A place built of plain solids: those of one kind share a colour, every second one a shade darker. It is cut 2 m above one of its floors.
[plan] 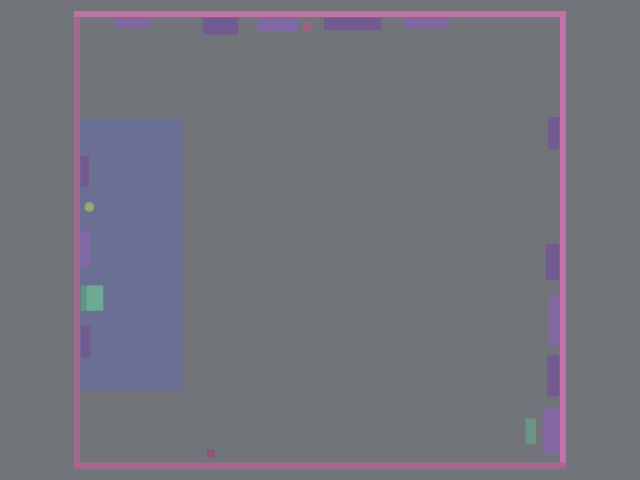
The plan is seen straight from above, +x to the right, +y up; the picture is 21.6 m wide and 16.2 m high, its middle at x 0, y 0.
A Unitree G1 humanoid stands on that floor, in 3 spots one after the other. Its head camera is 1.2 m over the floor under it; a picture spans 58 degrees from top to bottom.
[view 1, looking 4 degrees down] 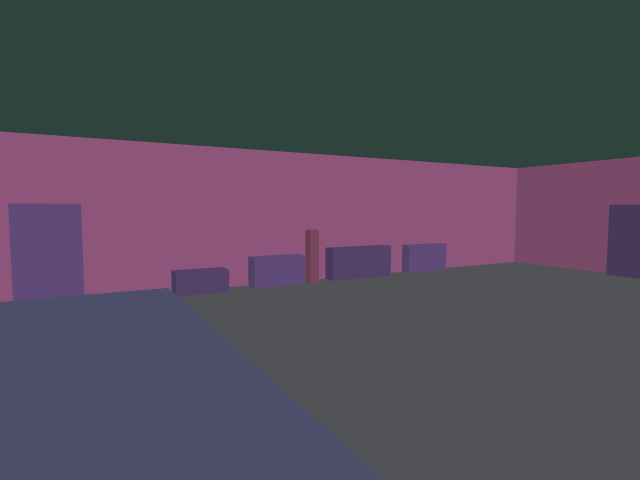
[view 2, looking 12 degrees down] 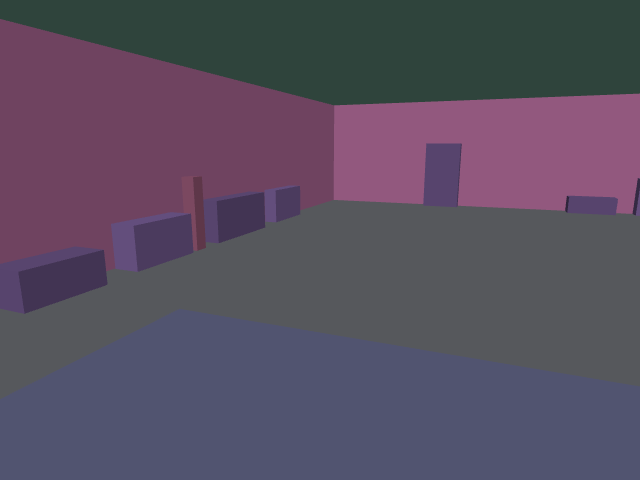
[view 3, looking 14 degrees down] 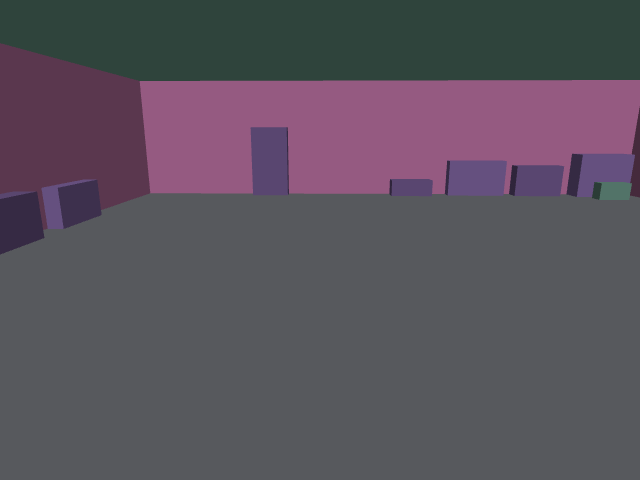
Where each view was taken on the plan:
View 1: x -5.76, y -2.81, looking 61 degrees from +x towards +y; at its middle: wall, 11.84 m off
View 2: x -7.10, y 1.93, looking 22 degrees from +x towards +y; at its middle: ground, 9.16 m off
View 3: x -5.64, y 1.84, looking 1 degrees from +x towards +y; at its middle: ground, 7.87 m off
